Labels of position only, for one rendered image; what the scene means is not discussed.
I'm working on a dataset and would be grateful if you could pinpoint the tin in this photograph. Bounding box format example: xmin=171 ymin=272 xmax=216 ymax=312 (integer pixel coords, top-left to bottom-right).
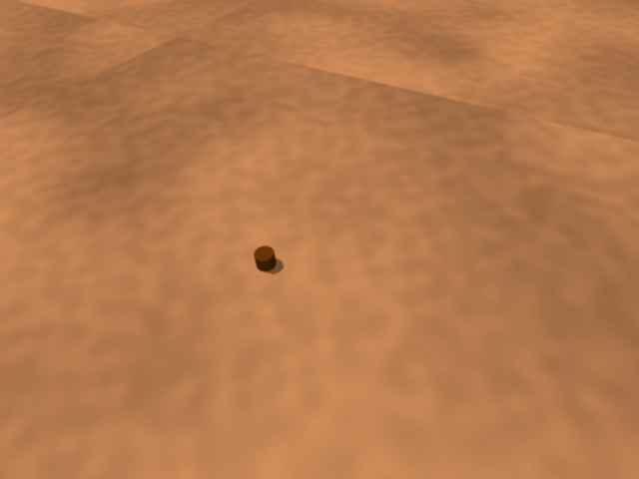
xmin=254 ymin=246 xmax=277 ymax=271

